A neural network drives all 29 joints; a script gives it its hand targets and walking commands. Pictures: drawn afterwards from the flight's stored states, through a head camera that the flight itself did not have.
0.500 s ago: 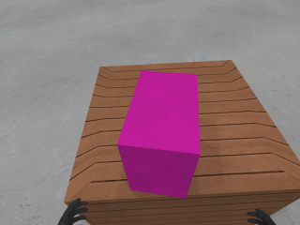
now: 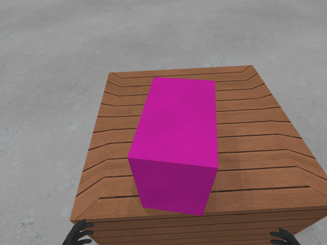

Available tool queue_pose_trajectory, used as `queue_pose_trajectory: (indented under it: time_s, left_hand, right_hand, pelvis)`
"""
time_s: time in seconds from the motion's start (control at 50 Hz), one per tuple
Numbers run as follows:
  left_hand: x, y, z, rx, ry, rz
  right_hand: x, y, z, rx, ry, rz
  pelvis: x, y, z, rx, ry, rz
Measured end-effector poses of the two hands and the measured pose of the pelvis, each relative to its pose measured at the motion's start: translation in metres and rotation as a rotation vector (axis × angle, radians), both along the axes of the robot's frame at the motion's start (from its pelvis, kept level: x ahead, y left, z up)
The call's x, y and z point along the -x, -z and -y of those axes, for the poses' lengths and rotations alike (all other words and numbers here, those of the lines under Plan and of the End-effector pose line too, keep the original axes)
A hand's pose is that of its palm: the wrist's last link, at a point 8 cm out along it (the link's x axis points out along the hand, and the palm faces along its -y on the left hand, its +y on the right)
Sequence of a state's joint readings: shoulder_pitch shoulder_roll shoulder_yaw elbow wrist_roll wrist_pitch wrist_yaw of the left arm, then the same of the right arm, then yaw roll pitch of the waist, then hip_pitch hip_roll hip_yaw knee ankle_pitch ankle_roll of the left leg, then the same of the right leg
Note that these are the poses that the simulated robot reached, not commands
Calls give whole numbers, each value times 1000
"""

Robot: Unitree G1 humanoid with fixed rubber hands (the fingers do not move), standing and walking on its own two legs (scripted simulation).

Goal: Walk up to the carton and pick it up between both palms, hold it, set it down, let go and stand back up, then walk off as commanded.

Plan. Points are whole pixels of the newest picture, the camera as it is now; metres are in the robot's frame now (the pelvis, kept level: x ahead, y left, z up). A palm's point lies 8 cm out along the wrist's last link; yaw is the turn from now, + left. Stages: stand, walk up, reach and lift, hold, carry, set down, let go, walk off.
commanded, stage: stand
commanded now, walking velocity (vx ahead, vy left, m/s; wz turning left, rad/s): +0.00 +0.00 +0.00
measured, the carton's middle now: (177, 145) +0.40 -0.02 +0.01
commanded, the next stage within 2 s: walk off in 1.14 s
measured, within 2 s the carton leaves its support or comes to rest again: neither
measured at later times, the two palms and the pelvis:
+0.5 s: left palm out of the picture +0.15 +0.26 -0.08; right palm out of the picture +0.11 -0.28 -0.08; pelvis +0.00 +0.00 +0.00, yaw +0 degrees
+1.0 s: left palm out of the picture +0.14 +0.26 -0.08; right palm out of the picture +0.11 -0.28 -0.08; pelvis +0.00 +0.00 +0.00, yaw +0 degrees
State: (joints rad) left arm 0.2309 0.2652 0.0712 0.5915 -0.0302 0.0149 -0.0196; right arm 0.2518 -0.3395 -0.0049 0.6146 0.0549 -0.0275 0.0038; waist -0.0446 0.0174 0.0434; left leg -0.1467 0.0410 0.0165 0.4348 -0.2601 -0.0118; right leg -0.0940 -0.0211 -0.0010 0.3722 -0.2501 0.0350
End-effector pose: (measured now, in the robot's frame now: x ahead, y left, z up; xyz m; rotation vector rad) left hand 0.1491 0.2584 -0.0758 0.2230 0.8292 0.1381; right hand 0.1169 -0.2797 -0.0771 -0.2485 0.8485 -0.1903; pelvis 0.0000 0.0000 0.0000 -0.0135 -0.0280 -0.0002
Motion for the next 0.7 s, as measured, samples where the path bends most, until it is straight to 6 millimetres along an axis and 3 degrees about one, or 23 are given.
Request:
queue_pose_trajectory:
  time_s: [0.7]
  left_hand:
    - [5,3,-1,-2,-6,-21]
  right_hand:
    - [5,4,1,1,10,-21]
  pelvis:
    - [0,0,0,0,0,0]
